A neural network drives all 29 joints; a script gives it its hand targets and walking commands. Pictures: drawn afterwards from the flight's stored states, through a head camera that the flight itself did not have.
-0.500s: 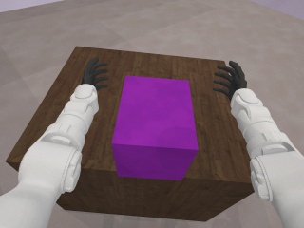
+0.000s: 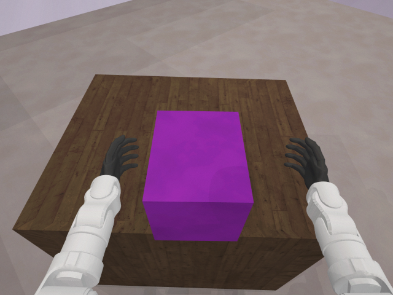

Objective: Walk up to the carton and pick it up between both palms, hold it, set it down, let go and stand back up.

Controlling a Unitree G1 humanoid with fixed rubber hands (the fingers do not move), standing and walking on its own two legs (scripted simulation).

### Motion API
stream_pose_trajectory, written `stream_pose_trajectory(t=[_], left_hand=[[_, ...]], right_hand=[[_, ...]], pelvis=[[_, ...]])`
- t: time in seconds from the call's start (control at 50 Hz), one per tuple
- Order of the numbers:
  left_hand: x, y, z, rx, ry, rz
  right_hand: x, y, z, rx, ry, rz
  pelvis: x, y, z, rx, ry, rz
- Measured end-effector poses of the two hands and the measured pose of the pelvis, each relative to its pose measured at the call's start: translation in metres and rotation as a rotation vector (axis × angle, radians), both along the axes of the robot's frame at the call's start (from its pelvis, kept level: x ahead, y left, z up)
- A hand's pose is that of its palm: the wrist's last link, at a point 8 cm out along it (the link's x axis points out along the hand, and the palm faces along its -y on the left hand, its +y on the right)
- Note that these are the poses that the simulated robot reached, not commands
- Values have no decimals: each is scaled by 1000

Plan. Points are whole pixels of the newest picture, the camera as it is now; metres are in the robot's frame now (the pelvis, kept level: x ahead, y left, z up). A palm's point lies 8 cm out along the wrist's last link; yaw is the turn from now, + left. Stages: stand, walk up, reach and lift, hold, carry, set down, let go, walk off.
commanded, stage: set down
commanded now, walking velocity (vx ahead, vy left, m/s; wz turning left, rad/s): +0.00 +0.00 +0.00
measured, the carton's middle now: (196, 175) +0.41 -0.01 -0.02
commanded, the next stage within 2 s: let go in 1.78 s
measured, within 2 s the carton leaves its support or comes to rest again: neither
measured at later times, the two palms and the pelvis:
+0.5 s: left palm (103, 210) +0.30 +0.19 +0.01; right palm (296, 212) +0.29 -0.22 +0.01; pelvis +0.00 +0.01 +0.00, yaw +0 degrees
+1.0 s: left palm (96, 256) +0.23 +0.20 -0.04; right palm (296, 253) +0.23 -0.21 -0.04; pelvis +0.02 +0.01 -0.01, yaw +0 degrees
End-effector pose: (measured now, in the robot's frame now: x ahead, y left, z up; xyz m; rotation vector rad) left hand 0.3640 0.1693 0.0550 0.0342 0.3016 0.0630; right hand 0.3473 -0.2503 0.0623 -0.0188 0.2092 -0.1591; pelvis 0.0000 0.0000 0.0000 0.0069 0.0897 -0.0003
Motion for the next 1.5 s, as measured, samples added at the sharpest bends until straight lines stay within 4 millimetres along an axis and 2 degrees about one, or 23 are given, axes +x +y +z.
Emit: stream_pose_trajectory(t=[0.12, 0.26, 0.34, 0.46, 0.64, 0.78, 0.94, 1.02, 1.18, 1.5], left_hand=[[-13, 0, -6, -17, -29, 19], [-30, 15, -13, -2, -24, 55], [-40, 21, -20, 14, -15, 59], [-57, 18, -37, 24, 6, 41], [-85, 10, -65, 10, 14, 29], [-105, 16, -78, 20, 1, 42], [-133, 25, -94, 33, 43, 55], [-137, 27, -99, 39, 62, 53], [-131, 32, -103, 43, 101, 47], [-153, 51, -115, 62, 251, 46]], right_hand=[[-19, 11, -5, 12, 15, 50], [-25, 41, -21, 35, 46, 93], [-28, 48, -29, 43, 44, 82], [-44, 40, -47, 34, 70, 43], [-86, 20, -72, 6, 104, 12], [-107, 26, -85, 12, 109, 37], [-118, 37, -101, 26, 118, 46], [-119, 36, -107, 17, 126, 43], [-120, 37, -115, -7, 179, 48], [-153, 43, -124, -51, 305, 42]], pelvis=[[-2, -2, 0, 7, -33, -18], [-4, 1, -1, 6, -56, -3], [-4, 6, -1, 3, -64, 7], [0, 13, -1, -2, -78, 7], [12, 15, -1, -8, -88, -12], [18, 11, -3, -8, -97, -11], [20, 10, -5, -6, -112, 1], [20, 11, -6, -5, -118, 1], [21, 12, -6, -4, -135, -4], [29, 19, -2, -17, -184, -12]])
